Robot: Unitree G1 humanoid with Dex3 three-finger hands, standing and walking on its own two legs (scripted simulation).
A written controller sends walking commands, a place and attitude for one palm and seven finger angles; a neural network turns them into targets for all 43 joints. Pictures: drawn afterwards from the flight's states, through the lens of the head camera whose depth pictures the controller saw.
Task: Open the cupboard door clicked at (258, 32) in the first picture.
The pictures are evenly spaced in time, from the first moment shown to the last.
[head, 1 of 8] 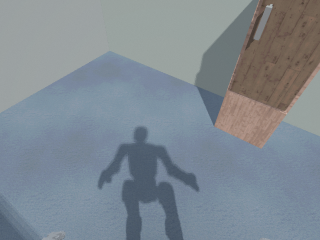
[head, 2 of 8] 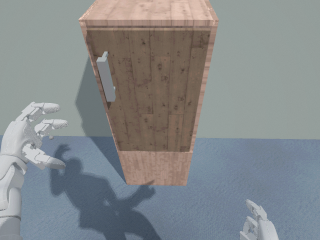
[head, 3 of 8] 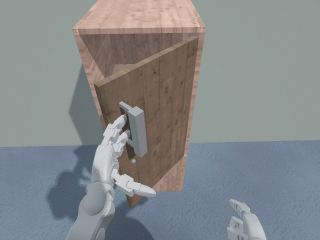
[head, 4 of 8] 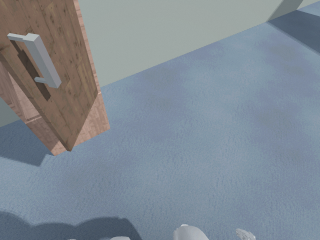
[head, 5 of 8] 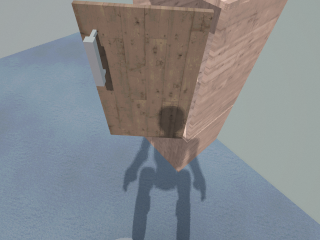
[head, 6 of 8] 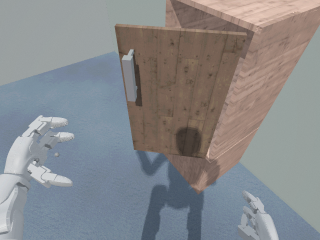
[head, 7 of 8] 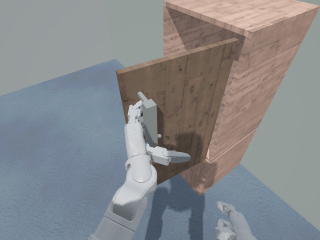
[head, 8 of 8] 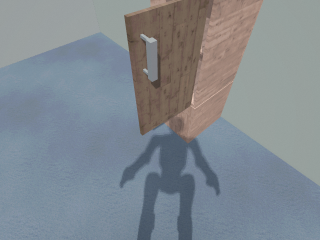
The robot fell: no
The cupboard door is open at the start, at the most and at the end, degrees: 0 89 87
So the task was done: yes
